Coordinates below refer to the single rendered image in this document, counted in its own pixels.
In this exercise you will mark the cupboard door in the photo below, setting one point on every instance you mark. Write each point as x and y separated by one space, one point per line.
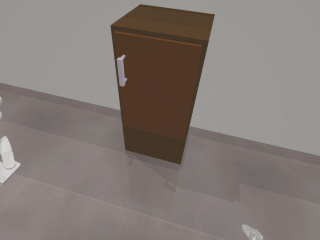
160 76

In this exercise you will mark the right robot hand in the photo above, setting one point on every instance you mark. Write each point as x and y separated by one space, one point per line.
251 233

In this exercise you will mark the handle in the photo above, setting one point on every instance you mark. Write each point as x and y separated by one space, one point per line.
121 73

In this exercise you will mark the left robot hand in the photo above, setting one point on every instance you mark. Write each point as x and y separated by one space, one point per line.
8 166

